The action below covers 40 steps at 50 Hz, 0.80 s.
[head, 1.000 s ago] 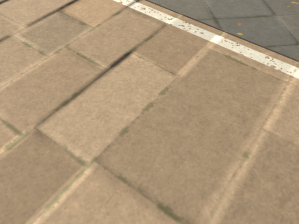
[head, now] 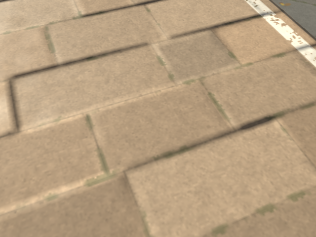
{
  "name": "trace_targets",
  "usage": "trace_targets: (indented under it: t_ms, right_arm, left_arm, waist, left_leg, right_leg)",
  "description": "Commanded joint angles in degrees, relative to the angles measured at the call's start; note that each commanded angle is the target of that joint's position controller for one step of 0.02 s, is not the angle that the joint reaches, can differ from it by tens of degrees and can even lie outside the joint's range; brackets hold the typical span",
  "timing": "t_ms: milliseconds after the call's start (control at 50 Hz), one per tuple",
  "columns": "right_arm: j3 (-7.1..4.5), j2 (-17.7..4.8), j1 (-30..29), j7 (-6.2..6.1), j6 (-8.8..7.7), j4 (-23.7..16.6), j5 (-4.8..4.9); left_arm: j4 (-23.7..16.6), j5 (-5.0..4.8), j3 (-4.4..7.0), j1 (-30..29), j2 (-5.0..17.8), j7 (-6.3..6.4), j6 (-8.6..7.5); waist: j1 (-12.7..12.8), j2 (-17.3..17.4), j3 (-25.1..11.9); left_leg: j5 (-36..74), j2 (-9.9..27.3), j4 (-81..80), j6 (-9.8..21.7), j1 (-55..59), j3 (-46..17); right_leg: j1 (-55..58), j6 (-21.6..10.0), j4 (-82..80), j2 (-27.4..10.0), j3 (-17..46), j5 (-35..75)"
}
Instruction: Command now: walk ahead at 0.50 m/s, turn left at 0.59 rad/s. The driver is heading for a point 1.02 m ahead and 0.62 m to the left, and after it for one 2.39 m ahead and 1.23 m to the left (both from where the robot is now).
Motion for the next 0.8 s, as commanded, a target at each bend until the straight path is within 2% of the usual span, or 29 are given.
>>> trace_targets:
  t_ms: [20, 80, 140, 200, 280, 320, 340, 360, 380, 400, 420, 440, 460, 480, 500, 520, 540, 600, 680, 740, 800]
  right_arm:
    - [-1.84, -7.03, 3.18, -0.32, -1.91, -2.34, 0.87]
    - [-2.26, -8.4, 6.48, -0.23, -2.36, -1.26, 0.64]
    - [-2.28, -8.28, 10.68, -0.32, -2.41, -0.09, 0.67]
    - [-2.35, -8.52, 14.0, -0.63, -2.49, 0.76, 0.59]
    - [-2.4, -9.06, 17.17, -1.37, -2.34, 1.48, -0.06]
    - [-2.59, -9.95, 15.87, -1.89, -2.3, 1.17, -0.21]
    - [-2.7, -10.53, 13.82, -1.99, -2.32, 0.71, -0.23]
    - [-2.8, -11.18, 11.97, -1.8, -2.49, 0.28, -0.28]
    - [-2.73, -11.23, 10.9, -1.27, -2.82, 0.28, 0.14]
    - [-1.81, -8.01, 11.24, -0.63, -3.33, -0.9, 0.72]
    - [-0.7, -2.37, 17.11, -0.79, -3.16, -2.58, 2.27]
    - [-1.13, -7.4, 17.25, -1.27, -2.52, -1.58, 0.01]
    - [-1.46, -8.08, 13.86, -1.02, -2.03, -0.94, -0.6]
    - [-1.24, -7.31, 11.05, -0.51, -1.76, -0.99, -0.68]
    - [-1.19, -6.41, 9.99, 0.04, -1.3, -1.09, -0.92]
    - [-1.14, -5.96, 9.88, 0.61, -0.61, -1.15, -1.4]
    - [-1.0, -5.39, 9.81, 1.03, 0.0, -1.16, -1.49]
    - [-0.6, -4.21, 5.37, 2.08, 0.77, -3.09, -1.48]
    - [0.08, -3.11, -2.74, 2.92, 0.65, -5.94, -1.35]
    - [0.98, -1.71, -8.71, 3.71, 0.2, -7.77, -1.18]
    - [1.22, -1.89, -13.22, 4.2, 0.22, -9.47, -1.49]
  left_arm:
    - [-3.08, 1.1, 1.49, 3.84, 5.86, -0.31, 1.3]
    - [-5.01, 0.91, 1.34, -1.88, 4.96, -0.61, 2.07]
    - [-7.24, 0.73, 1.29, -9.31, 5.14, -0.65, 1.98]
    - [-8.89, 0.48, 0.94, -14.6, 4.93, -0.97, 1.6]
    - [-11.59, -0.07, 0.32, -20.9, 5.05, -1.34, 0.72]
    - [-11.82, -0.3, 0.42, -19.5, 6.0, -1.2, 0.26]
    - [-11.0, -0.42, 0.65, -16.19, 6.69, -0.92, 0.03]
    - [-9.31, -0.5, 1.23, -10.69, 8.03, -0.34, -0.24]
    - [-7.17, -0.35, 1.95, -2.8, 9.57, 0.41, -0.87]
    - [-6.55, 0.74, 2.87, 5.92, 13.12, 1.49, -1.41]
    - [-7.02, 1.89, 3.88, 7.34, 17.92, 1.86, -0.97]
    - [-7.1, 0.64, 3.65, 4.34, 14.74, 1.48, -0.23]
    - [-7.63, 0.15, 2.5, 0.42, 9.65, 1.3, -0.08]
    - [-7.28, 0.06, 1.74, -1.8, 6.59, 1.03, -0.19]
    - [-6.7, 0.13, 1.43, -2.13, 5.78, 1.04, -0.42]
    - [-5.73, -0.08, 1.31, -1.54, 5.56, 1.1, -0.81]
    - [-4.95, -0.39, 1.38, -0.72, 5.76, 0.85, -1.43]
    - [-3.33, -1.05, 1.77, 1.23, 6.29, 0.21, -2.85]
    - [-1.44, -0.91, 1.94, 3.51, 6.31, 0.13, -2.78]
    - [-0.4, -0.92, 2.11, 4.61, 6.97, 0.18, -2.68]
    - [0.99, -0.91, 2.49, 7.09, 8.51, 0.63, -2.26]
  waist:
    - [0.51, 1.83, -5.92]
    - [-0.82, 2.37, -3.31]
    - [-3.46, 3.27, -1.46]
    - [-5.47, 3.73, -1.56]
    - [-7.33, 4.43, -0.99]
    - [-5.87, 5.17, -1.17]
    - [-3.91, 5.59, -1.8]
    - [-1.44, 5.55, -4.13]
    - [2.6, 3.11, -8.38]
    - [5.89, -1.4, -16.1]
    - [2.66, -14.53, -22.7]
    - [0.76, -10.64, -19.95]
    - [-0.2, -4.05, -11.6]
    - [-0.6, -0.6, -6.87]
    - [-1.22, -2.46, -5.02]
    - [-1.85, -4.63, -3.96]
    - [-2.14, -5.33, -3.84]
    - [-2.23, -4.93, -3.33]
    - [-1.08, -4.23, -1.46]
    - [0.1, -4.09, -0.44]
    - [1.16, -4.02, 0.76]
  left_leg:
    - [20.9, 14.75, -13.69, 8.92, 9.25, -17.86]
    - [15.88, 13.13, -16.25, 8.24, 7.43, -17.83]
    - [14.73, 12.71, -16.62, 6.97, 10.44, -19.42]
    - [17.87, 12.6, -14.77, 6.14, 14.48, -20.37]
    - [25.11, 13.51, -10.97, 5.76, 18.55, -22.69]
    - [27.61, 14.2, -8.94, 4.31, 18.38, -24.27]
    - [30.49, 13.89, -7.07, 3.02, 16.31, -24.15]
    - [36.75, 12.69, -2.34, 1.65, 14.12, -23.7]
    - [38.15, 9.52, 7.54, 0.18, 11.32, -21.36]
    - [25.11, 6.07, 22.3, -1.12, 4.27, -18.38]
    - [-17.47, -3.13, 38.73, -3.09, -12.83, -11.02]
    - [-18.87, 1.07, 44.83, -2.59, -18.14, -10.45]
    - [-13.39, 3.95, 45.15, -2.76, -18.43, -9.76]
    - [-9.84, 5.87, 42.92, -3.17, -17.35, -8.69]
    - [-8.57, 7.28, 40.88, -3.53, -16.12, -8.04]
    - [-8.13, 8.13, 39.81, -3.98, -14.85, -7.45]
    - [-7.55, 8.31, 39.62, -4.15, -14.17, -6.86]
    - [-3.98, 9.38, 38.06, -4.53, -18.1, -6.23]
    - [3.66, 10.3, 30.15, -5.51, -22.76, -4.31]
    - [9.6, 10.25, 19.32, -4.99, -19.5, -1.02]
    - [7.5, 9.82, 12.5, -3.39, -17.34, 2.11]
  right_leg:
    - [-7.31, 1.23, -2.92, -1.53, 1.7, 1.97]
    - [-11.15, 2.38, -9.04, -1.19, 1.07, 8.18]
    - [-15.7, 2.81, -16.69, -0.48, 1.48, 14.57]
    - [-16.74, 2.49, -22.86, 1.13, 1.84, 18.62]
    - [-15.14, 1.3, -29.94, 3.78, 1.55, 18.29]
    - [-9.52, 0.04, -33.87, 4.79, 2.32, 16.5]
    - [-3.27, -0.87, -36.01, 5.77, 2.19, 14.45]
    - [5.45, -1.9, -37.13, 7.59, 1.43, 11.7]
    - [16.81, -3.33, -40.56, 7.17, 1.38, 12.96]
    - [30.58, -5.89, -42.43, -3.25, 11.58, 2.9]
    - [43.73, -11.65, -47.38, -19.49, 37.16, -2.45]
    - [38.24, -13.06, -50.24, -19.73, 45.43, -7.09]
    - [29.92, -12.12, -51.49, -17.46, 36.48, -7.21]
    - [23.89, -10.98, -52.77, -14.23, 27.76, -1.64]
    - [20.54, -9.58, -54.01, -11.69, 21.38, 3.78]
    - [17.99, -8.9, -55.03, -9.96, 16.63, 8.56]
    - [17.0, -8.86, -55.53, -9.41, 13.58, 13.22]
    - [17.86, -9.74, -57.52, -9.79, 7.49, 20.71]
    - [19.65, -9.57, -58.9, -8.67, -0.29, 25.08]
    - [19.64, -8.34, -58.62, -7.56, -5.61, 26.47]
    - [22.9, -7.58, -57.77, -9.1, -7.92, 28.84]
